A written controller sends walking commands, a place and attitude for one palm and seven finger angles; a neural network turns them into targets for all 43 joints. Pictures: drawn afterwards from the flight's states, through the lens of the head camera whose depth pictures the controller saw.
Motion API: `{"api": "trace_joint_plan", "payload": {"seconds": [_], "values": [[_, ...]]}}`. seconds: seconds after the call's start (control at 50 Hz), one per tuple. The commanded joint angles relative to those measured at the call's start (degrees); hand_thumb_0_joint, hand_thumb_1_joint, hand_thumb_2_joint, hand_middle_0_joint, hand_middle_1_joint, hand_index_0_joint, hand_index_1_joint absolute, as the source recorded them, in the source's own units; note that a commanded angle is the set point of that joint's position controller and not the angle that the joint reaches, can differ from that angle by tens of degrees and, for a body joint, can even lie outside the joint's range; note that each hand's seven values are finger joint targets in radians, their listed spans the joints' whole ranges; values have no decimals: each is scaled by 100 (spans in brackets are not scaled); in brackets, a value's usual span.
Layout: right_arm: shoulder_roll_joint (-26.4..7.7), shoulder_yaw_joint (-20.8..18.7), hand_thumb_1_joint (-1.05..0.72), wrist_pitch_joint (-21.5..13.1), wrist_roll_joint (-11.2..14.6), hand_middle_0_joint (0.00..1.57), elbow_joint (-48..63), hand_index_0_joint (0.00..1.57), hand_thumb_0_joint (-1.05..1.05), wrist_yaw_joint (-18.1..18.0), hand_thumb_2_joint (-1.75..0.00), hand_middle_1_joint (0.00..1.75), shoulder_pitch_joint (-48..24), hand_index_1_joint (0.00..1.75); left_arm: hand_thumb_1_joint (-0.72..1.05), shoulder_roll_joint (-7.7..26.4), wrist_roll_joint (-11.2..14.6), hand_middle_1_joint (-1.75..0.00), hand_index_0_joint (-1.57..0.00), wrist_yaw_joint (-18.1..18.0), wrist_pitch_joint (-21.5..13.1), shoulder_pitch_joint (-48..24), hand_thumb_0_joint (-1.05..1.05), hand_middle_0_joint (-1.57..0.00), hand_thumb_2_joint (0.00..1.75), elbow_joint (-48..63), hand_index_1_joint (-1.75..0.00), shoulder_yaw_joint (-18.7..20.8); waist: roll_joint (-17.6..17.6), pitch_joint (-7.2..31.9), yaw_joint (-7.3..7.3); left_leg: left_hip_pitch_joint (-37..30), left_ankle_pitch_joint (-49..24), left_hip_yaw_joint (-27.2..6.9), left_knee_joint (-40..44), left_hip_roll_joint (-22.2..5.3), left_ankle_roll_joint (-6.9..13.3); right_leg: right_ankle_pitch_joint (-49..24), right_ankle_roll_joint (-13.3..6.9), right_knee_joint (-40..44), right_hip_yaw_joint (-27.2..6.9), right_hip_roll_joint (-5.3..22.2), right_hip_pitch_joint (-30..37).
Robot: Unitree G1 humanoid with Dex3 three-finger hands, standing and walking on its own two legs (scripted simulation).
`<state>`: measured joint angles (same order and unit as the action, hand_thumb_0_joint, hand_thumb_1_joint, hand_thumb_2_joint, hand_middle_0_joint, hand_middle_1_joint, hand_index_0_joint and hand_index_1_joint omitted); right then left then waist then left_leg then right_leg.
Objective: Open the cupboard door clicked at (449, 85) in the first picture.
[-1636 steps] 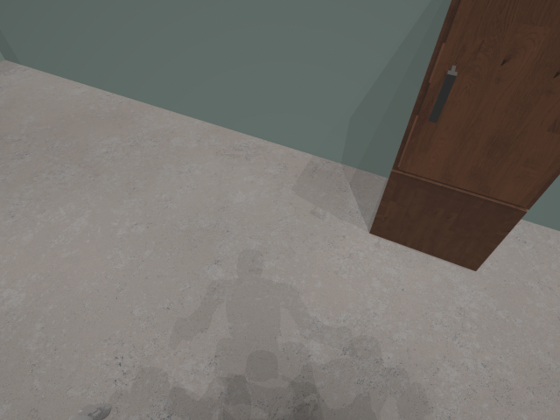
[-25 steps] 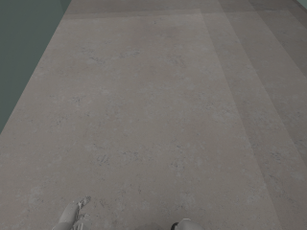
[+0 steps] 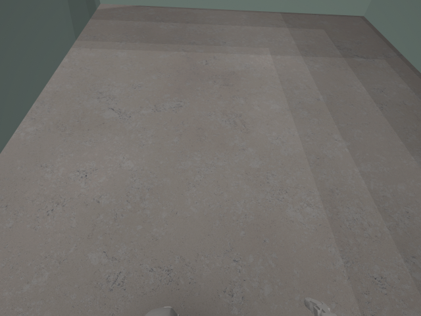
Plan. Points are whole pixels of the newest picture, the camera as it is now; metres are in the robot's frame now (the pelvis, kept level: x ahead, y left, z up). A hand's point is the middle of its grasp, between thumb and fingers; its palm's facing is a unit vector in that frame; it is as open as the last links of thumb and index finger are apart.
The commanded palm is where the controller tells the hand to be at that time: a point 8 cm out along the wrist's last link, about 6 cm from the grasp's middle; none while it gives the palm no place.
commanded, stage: turn to face it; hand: left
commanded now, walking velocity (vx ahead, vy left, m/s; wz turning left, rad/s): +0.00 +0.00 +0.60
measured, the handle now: out of the picture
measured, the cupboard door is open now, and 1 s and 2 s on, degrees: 42 42 42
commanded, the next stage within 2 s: none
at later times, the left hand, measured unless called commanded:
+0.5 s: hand (133, 304) +0.16 +0.17 -0.15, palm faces +0.29 -0.93 -0.23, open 7.3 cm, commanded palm none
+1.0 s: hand (129, 302) +0.16 +0.18 -0.14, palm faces +0.51 -0.80 -0.32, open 7.4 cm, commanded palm none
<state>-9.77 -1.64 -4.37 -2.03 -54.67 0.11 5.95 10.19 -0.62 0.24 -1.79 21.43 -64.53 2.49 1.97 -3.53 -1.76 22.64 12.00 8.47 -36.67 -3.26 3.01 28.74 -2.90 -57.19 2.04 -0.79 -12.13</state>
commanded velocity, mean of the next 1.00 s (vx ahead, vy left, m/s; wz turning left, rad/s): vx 0.00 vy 0.00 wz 0.60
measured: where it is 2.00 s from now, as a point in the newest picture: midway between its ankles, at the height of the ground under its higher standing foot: outside the picture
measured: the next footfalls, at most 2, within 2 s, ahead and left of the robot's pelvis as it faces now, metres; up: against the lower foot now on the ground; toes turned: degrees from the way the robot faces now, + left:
right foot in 0.26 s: +0.17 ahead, -0.14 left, +0.00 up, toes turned +0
left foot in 0.60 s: +0.18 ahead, +0.11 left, +0.00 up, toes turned +27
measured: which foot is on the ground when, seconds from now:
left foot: down 0.00-0.26, up 0.28-0.58, down 0.60-0.94, up 0.96-1.00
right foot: up 0.00-0.24, down 0.26-0.58, up 0.60-0.92, down 0.94-1.00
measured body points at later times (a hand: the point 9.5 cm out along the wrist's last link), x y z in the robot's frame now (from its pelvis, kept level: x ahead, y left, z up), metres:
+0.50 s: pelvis +0.13 -0.03 +0.02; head +0.17 -0.02 +0.47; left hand +0.15 +0.22 -0.13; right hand +0.23 -0.26 -0.13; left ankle +0.11 +0.09 -0.67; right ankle +0.14 -0.14 -0.72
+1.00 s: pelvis +0.19 -0.05 +0.01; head +0.25 -0.05 +0.45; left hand +0.14 +0.22 -0.11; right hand +0.41 -0.22 -0.15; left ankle +0.13 +0.08 -0.68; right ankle +0.24 -0.14 -0.72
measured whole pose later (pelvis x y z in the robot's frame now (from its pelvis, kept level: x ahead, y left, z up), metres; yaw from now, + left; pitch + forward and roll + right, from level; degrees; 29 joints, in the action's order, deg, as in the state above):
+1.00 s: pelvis +0.19 -0.05 +0.01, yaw +32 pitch +1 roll +2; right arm -14.9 -4.7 3.7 -1.0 -51.8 0.8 8.0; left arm 12.0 -1.5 -0.9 0.2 9.8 -49.0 2.4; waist -2.8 -5.5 0.3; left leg 27.6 27.0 -2.9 -52.1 2.1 -1.7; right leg 19.8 -0.8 -37.2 4.8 3.2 -18.9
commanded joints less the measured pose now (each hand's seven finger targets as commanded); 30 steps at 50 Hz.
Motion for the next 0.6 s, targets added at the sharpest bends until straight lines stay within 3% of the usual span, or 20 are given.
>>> {"api": "trace_joint_plan", "payload": {"seconds": [0.0,0.04,0.08,0.14,0.18,0.2,0.22,0.24,0.26,0.28,0.3,0.32,0.36,0.4,0.46,0.5,0.52,0.54,0.56,0.58], "values": [[-793,-187,-90,82,28,20,-178,20,0,-157,-90,30,1269,30,90,321,-79,-30,-20,29,-162,-579,0,-20,90,718,-30,115,-910,-17,380,-960,-372,-2287,2370,-1834,771,-566,204,-1562,-309,638,-2122],[-698,-120,-90,40,56,20,-201,20,0,-177,-90,30,1027,30,90,34,-86,-30,-20,35,-33,-264,0,-20,90,605,-30,34,-834,154,112,-629,-1524,-1433,2231,-1383,644,-652,351,-338,-110,706,-1439],[-724,-110,-90,68,69,20,-254,20,0,-169,-90,30,1015,30,90,-79,-80,-30,-20,7,-1,-179,0,-20,90,548,-30,-26,-784,439,67,-441,-1962,-1050,2017,-1062,586,-801,432,755,136,559,-721],[-836,-199,-90,222,77,20,-252,20,0,-145,-90,30,967,30,90,21,-77,-30,-20,-41,48,-294,0,-20,90,629,-30,19,-828,400,71,-203,-1111,-1313,1823,-969,581,-1205,532,1623,410,330,-279],[-877,-236,-90,325,87,20,-197,20,0,-121,-90,30,800,30,90,233,-71,-30,-20,-56,64,-228,0,-20,90,675,-30,104,-902,359,-56,86,-502,-1402,1570,-809,391,-1655,562,2237,487,287,132],[-820,-238,-90,365,103,20,-144,20,0,-100,-90,30,732,30,90,419,-68,-30,-20,-78,52,-171,0,-20,90,696,-30,162,-681,316,-128,405,13,-1379,1343,-624,215,-1742,547,2672,325,418,527],[-667,-225,-90,399,121,20,-70,20,0,-65,-90,30,725,30,90,738,-97,-30,-20,-114,15,-71,0,-20,90,733,-30,233,-2,351,-197,855,761,-1040,749,-175,-69,-1457,378,3285,-379,1071,897],[-406,-185,-90,421,118,20,22,20,0,-11,-90,30,804,30,90,1213,-122,-30,-20,-150,13,2,0,-20,90,778,-30,324,1183,421,-241,1308,1592,-352,-358,455,-390,-1521,-97,3873,-1532,2249,1133],[-491,-252,-90,491,94,20,92,20,0,-16,-90,30,639,30,90,1342,-85,-30,-20,-178,28,97,0,-20,90,820,-30,361,1648,493,-354,1244,2374,-450,-1912,358,-439,-1905,-590,4321,-1999,3015,860],[-577,-284,-90,515,87,20,37,20,0,-28,-90,30,587,30,90,1181,-80,-30,-20,-211,3,-146,0,-20,90,872,-30,329,1639,414,-224,1364,2195,-759,-2713,114,-457,-2577,-728,4202,-1866,2894,719],[-533,-292,-90,538,113,20,-18,20,0,-8,-90,30,618,30,90,1034,-83,-30,-20,-230,17,-423,0,-20,90,953,-30,295,1232,393,-90,1393,1907,-801,-3065,-2,-495,-2970,-663,3998,-1213,2668,742],[-461,-267,-90,556,118,20,-43,20,0,23,-90,30,644,30,90,931,-85,-30,-20,-239,30,-630,0,-20,90,1033,-30,262,1010,450,8,1308,1692,-760,-3075,-60,-527,-3422,-520,3799,-592,2414,710],[-319,-234,-90,600,133,20,-29,20,0,76,-90,30,635,30,90,872,-106,-30,-20,-244,27,-738,0,-20,90,1102,-30,255,873,434,85,1059,1546,-533,-2466,-44,-584,-4078,-305,3620,150,2202,717],[-243,-188,-90,614,117,20,14,20,0,105,-90,30,514,30,90,946,-109,-30,-20,-240,25,-688,0,-20,90,1116,-30,277,811,354,64,782,1416,-273,-1707,4,-613,-4560,-231,3427,504,2143,695],[-249,-188,-90,607,129,20,198,20,0,144,-90,30,336,30,90,1098,-133,-30,-20,-229,55,-650,0,-20,90,1145,-30,334,899,355,16,448,1243,-34,-785,136,-547,-4731,-179,3121,697,2175,802],[-427,-228,-90,595,109,20,290,20,0,151,-90,30,428,30,90,1226,-99,-30,-20,-200,69,-726,0,-20,90,1239,-30,363,846,439,147,-86,687,113,-84,232,-483,-4676,-45,2715,880,2157,628],[-591,-274,-90,584,86,20,289,20,0,151,-90,30,681,30,90,1262,-71,-30,-20,-176,77,-814,0,-20,90,1298,-30,380,666,593,329,-673,221,129,402,290,-437,-4437,108,2272,1041,2085,375],[-952,-367,-90,547,55,20,227,20,0,146,-90,30,1099,30,90,1180,-36,-30,-20,-150,95,-871,0,-20,90,1394,-30,364,-33,961,594,-1713,-907,-295,905,-51,-265,-3649,339,1312,1137,1929,-276],[-1659,-555,-90,519,5,20,284,20,0,115,-90,30,1452,30,90,766,14,-30,-20,-103,131,-928,0,-20,90,1647,-30,275,-1924,1211,775,-2580,-3028,-2694,1233,-1756,601,106,802,-197,1196,1001,-1923],[-1974,-597,-90,570,49,20,207,20,0,55,-90,30,1737,30,90,754,-45,-30,-20,-157,213,-1298,0,-20,90,1890,-30,213,-1662,1327,920,-2264,-2999,-3245,1505,-2398,1155,1210,723,-963,325,775,-2177]]}}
